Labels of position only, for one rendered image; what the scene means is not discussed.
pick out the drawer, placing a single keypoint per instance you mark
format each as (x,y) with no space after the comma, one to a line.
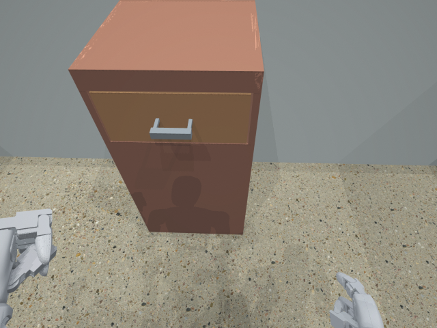
(218,117)

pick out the robot right hand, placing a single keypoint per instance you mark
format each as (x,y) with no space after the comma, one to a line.
(362,312)

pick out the robot left hand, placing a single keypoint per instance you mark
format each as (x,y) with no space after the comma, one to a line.
(31,233)

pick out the handle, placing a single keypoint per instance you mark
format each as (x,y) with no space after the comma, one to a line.
(171,133)

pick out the cabinet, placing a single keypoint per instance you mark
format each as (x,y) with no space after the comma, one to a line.
(179,46)

